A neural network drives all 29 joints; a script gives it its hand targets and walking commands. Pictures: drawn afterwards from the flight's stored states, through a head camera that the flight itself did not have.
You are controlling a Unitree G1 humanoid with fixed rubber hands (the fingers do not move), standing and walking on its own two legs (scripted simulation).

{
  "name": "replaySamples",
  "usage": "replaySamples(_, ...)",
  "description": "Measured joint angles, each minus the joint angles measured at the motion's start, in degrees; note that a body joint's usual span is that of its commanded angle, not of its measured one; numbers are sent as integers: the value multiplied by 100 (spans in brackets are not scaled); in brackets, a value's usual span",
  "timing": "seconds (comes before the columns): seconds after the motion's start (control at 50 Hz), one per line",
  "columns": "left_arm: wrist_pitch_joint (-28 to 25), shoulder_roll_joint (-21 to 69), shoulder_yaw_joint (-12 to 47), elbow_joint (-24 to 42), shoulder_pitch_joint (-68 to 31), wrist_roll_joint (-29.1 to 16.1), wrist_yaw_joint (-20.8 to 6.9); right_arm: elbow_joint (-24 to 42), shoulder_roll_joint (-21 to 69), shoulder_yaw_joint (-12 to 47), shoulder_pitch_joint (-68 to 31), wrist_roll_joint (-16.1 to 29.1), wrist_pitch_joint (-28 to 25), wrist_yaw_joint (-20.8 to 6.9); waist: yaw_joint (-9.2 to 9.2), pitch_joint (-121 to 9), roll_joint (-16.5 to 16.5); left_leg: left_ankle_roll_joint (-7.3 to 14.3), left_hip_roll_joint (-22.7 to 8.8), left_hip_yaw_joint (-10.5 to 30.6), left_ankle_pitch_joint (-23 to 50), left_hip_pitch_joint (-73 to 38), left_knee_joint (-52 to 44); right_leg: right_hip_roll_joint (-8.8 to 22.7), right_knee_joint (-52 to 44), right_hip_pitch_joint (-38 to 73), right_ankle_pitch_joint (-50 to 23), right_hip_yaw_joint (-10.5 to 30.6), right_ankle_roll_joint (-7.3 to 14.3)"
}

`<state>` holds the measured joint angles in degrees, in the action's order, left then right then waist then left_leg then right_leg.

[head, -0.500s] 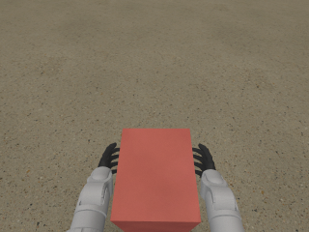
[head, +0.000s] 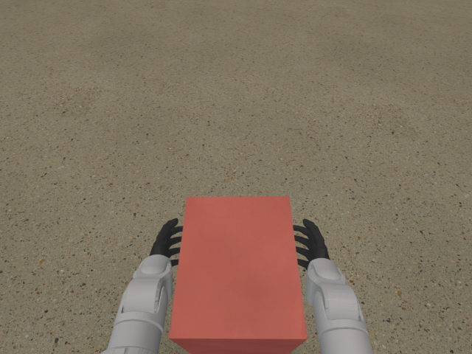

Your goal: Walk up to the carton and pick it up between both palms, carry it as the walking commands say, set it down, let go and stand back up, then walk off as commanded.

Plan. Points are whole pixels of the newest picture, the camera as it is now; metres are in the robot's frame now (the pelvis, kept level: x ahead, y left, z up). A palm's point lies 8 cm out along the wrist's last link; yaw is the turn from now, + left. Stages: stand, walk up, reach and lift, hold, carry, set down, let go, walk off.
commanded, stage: carry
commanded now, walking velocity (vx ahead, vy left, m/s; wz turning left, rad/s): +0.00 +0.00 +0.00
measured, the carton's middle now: (238, 284) +0.27 +0.00 -0.08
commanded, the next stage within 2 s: hold in 0.02 s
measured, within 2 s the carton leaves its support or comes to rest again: neither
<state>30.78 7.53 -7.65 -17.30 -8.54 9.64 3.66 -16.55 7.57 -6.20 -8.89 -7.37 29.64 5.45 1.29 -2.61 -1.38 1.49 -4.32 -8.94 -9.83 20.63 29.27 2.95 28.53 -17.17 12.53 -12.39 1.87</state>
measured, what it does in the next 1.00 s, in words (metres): stands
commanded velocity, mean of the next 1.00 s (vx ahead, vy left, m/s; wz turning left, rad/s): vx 0.00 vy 0.00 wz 0.00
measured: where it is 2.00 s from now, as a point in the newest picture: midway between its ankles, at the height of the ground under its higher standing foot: outside the picture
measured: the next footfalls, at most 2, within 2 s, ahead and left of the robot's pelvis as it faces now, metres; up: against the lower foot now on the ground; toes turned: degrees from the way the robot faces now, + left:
none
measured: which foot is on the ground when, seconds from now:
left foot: down 0.00-1.00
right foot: down 0.00-1.00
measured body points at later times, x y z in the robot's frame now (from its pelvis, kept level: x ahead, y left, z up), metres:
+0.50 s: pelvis +0.02 +0.01 +0.00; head -0.04 +0.02 +0.45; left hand +0.34 +0.11 +0.05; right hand +0.31 -0.16 +0.05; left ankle +0.06 +0.11 -0.73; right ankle +0.03 -0.10 -0.73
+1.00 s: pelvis +0.01 +0.01 +0.00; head +0.04 +0.02 +0.44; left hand +0.35 +0.12 -0.02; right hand +0.33 -0.15 -0.01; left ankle +0.06 +0.11 -0.73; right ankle +0.03 -0.10 -0.73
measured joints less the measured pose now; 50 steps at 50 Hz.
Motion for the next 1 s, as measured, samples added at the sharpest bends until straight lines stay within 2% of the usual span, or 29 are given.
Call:
replaySamples(0.04,101,4,29,135,-14,-36,31,148,2,8,1,13,113,17,-33,101,18,-6,27,45,6,-66,7,-11,14,58,6,40,4)
replaySamples(0.1,361,29,130,465,-213,10,-18,436,30,-12,-182,-131,439,-57,-75,445,50,-49,287,606,-17,-367,13,-202,20,331,0,458,4)
replaySamples(0.16,575,125,-102,178,-702,239,-129,285,97,-340,-545,-298,747,-127,-106,479,105,-25,416,807,-113,-568,101,-346,131,469,59,782,13)
replaySamples(0.3,874,313,-680,-425,-1299,669,-297,-293,286,-1074,-1193,-667,1087,-341,-138,312,193,-27,518,846,-248,-1095,5,-462,92,890,133,1163,-14)
replaySamples(0.5,1099,254,-458,-329,-1125,703,-283,-269,230,-870,-1023,-816,1215,-440,-125,331,134,29,600,853,-184,-1521,-356,-446,-244,1285,60,1318,-76)
replaySamples(0.6,1126,283,-651,-383,-1206,831,-343,-526,263,-907,-1130,-1010,1100,-531,-177,466,215,21,590,864,-192,-1497,-343,-482,-264,1267,39,1371,-62)
replaySamples(0.7,941,306,-796,-504,-1272,911,-354,-780,314,-1075,-1273,-1114,850,-568,-211,555,254,13,591,905,-240,-1324,-218,-508,-188,1118,62,1387,-55)
replaySamples(1.0,-201,378,-1263,-1121,-1470,1059,-373,-1416,416,-1561,-1543,-1368,-253,-584,-175,583,217,23,669,984,-355,-233,300,-514,407,-1,230,1445,-82)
